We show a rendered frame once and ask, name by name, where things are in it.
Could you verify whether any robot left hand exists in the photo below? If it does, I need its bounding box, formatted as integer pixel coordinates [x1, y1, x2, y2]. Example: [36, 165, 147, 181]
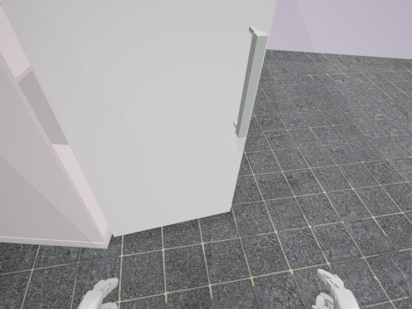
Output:
[77, 278, 118, 309]

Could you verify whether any handle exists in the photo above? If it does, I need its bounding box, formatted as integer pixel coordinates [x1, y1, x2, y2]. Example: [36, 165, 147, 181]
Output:
[234, 26, 268, 138]

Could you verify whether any fridge door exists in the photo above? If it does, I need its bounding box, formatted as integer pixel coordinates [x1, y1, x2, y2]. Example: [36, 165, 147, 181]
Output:
[0, 0, 277, 237]

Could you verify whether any robot right hand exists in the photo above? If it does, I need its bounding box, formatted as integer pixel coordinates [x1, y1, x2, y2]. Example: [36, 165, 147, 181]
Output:
[312, 269, 360, 309]

